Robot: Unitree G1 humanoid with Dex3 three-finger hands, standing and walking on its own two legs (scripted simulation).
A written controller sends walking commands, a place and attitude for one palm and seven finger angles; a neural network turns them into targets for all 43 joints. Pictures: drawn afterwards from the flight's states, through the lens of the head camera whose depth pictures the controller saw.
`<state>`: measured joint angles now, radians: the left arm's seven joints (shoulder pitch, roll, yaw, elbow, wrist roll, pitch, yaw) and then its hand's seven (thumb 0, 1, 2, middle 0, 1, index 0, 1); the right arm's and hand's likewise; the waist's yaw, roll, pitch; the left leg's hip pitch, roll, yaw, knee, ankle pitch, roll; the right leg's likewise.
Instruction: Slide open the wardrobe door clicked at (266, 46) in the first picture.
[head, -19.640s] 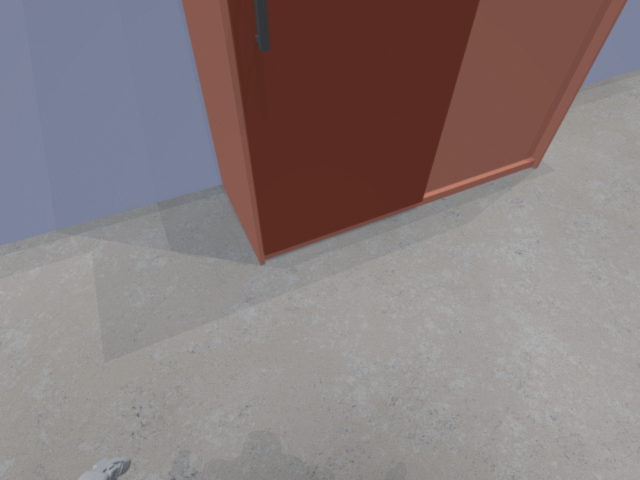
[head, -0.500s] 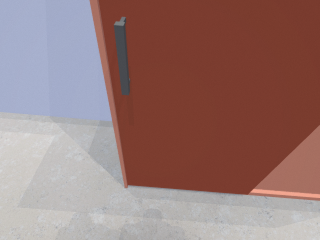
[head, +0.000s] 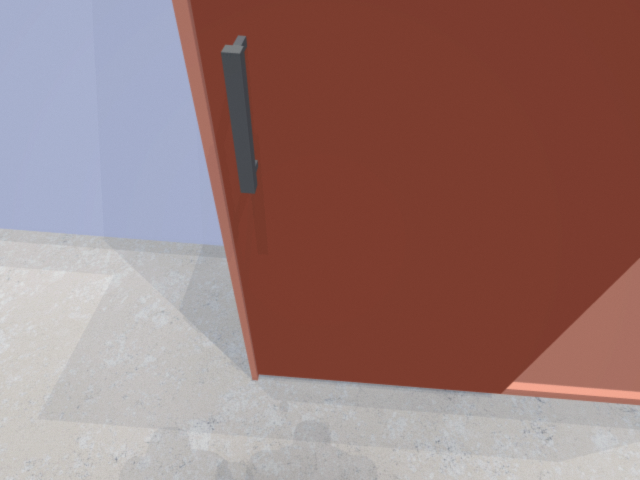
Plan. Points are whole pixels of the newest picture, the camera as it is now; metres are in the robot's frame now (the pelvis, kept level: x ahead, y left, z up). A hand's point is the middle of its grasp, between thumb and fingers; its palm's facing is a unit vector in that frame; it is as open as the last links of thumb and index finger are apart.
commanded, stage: raise the hand with hooked fingers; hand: left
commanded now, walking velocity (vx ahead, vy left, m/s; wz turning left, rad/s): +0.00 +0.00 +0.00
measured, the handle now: (245, 120) +0.52 +0.14 +0.19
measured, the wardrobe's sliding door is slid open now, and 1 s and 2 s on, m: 0.00 0.00 0.00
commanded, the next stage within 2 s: move the hooked fingers beside the handle in 2.00 s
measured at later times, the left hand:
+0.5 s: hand (143, 445) +0.15 +0.19 +0.05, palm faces +0.21 -0.97 -0.10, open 9.6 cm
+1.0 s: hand (123, 340) +0.23 +0.23 +0.10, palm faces -0.01 -1.00 -0.07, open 12.6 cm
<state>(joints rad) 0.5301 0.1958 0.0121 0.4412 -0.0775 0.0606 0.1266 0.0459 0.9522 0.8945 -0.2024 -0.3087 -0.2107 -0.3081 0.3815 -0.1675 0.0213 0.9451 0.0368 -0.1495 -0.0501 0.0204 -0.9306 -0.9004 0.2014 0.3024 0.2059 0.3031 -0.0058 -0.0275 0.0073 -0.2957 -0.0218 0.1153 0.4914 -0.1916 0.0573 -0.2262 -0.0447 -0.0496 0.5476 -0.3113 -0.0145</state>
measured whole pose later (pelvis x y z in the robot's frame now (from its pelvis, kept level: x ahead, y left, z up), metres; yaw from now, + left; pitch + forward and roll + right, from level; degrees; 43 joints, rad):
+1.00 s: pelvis +0.02 -0.01 -0.01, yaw +1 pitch +2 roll -1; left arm 0.29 0.38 0.35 -0.08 -0.38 -0.07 -0.42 0.00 -0.19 0.44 -0.27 -1.00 -0.28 -1.00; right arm 0.27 -0.30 0.00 0.60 0.08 -0.27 -0.10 0.02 -0.90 -0.90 0.20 0.30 0.20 0.30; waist 0.03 0.03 -0.04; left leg -0.41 0.01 0.04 0.67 -0.30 0.04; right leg -0.29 0.00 -0.07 0.63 -0.37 -0.01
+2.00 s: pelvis +0.00 -0.03 +0.00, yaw +2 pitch -3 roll -1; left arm -0.17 0.54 0.48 0.13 -0.35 0.27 -0.47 -0.01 -0.50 0.30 -0.30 -1.20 -0.31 -1.20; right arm 0.22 -0.30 0.08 0.60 0.11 -0.21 -0.09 0.01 -0.90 -0.90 0.20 0.30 0.21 0.30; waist 0.06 0.08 -0.01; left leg -0.25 0.01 0.01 0.49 -0.18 0.02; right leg -0.12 0.02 -0.10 0.46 -0.28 -0.03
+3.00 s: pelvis +0.02 -0.02 +0.01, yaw +2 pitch -1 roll -1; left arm -0.45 0.45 0.34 0.32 -0.27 0.24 -0.35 -0.01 -0.50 0.30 -0.30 -1.20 -0.31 -1.20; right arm 0.21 -0.26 0.08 0.60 0.10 -0.12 -0.10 0.01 -0.90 -0.90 0.20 0.30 0.21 0.30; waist 0.02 0.04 -0.02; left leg -0.26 0.00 0.03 0.47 -0.20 0.03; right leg -0.13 0.00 -0.08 0.44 -0.28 -0.02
